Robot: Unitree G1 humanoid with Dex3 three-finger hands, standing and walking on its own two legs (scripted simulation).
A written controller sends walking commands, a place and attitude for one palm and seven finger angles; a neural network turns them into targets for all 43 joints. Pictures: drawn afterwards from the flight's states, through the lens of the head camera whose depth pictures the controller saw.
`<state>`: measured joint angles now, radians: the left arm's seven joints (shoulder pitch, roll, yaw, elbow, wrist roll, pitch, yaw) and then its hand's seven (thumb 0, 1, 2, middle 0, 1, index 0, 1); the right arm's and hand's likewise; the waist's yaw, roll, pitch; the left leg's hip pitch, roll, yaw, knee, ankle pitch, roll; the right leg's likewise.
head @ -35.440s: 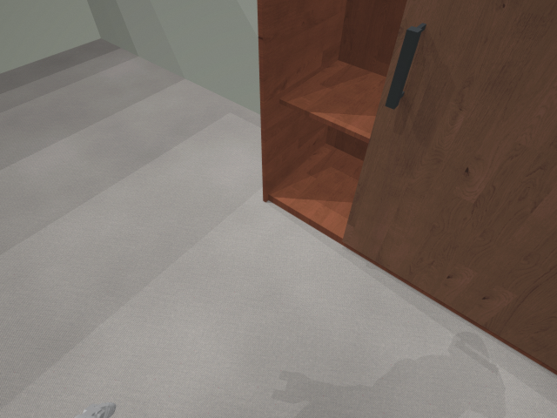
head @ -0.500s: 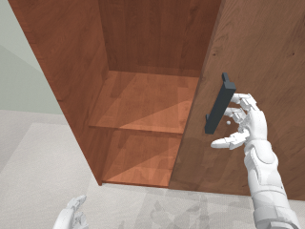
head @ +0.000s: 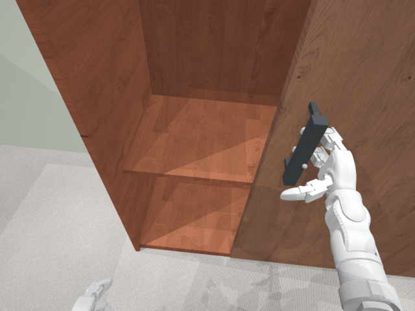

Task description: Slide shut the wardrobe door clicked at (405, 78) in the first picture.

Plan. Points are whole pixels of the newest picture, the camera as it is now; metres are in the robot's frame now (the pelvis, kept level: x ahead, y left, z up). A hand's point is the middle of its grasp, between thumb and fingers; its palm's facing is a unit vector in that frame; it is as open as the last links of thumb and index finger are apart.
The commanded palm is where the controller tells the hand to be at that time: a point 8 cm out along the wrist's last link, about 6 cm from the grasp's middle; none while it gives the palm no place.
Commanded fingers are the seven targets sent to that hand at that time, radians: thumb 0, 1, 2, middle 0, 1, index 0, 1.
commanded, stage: slide the fingers in behind the handle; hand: right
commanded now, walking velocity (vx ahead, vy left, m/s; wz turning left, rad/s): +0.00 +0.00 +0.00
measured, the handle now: (300, 146) +0.44 -0.15 +0.10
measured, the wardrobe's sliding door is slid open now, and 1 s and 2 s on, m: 0.43 0.43 0.43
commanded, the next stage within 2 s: grip the handle and tug to test in 0.84 s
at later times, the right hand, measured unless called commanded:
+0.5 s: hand (294, 166) +0.37 -0.12 +0.11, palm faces +0.02 +1.00 -0.02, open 14.2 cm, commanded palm +0.35 -0.17 +0.10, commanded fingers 0.00 0.50 -0.30 0.30 1.20 0.30 1.20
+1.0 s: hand (294, 164) +0.38 -0.12 +0.10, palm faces +0.01 +1.00 -0.01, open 14.0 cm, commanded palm +0.35 -0.18 +0.10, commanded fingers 0.00 0.31 -0.38 0.32 1.23 0.32 1.23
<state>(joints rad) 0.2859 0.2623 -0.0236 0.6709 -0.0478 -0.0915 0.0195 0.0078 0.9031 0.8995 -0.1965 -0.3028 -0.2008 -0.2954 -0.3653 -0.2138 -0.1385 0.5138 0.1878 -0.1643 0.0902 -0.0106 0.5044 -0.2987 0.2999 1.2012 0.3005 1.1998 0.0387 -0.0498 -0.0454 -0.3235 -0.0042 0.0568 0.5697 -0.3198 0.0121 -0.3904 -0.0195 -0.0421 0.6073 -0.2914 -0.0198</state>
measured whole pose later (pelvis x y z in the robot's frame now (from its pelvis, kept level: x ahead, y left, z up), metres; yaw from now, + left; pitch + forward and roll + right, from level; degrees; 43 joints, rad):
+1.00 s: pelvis +0.00 +0.01 +0.00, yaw +0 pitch +4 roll +0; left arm 0.27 0.25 -0.03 0.66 -0.05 -0.10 0.02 0.01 0.90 0.90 -0.20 -0.30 -0.20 -0.30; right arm -0.37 -0.19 -0.11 0.51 0.18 -0.16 0.06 -0.01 0.50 -0.30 0.30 1.20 0.29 1.20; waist 0.03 -0.05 -0.05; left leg -0.32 -0.01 0.06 0.57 -0.32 0.03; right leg -0.38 -0.03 -0.04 0.59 -0.28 -0.01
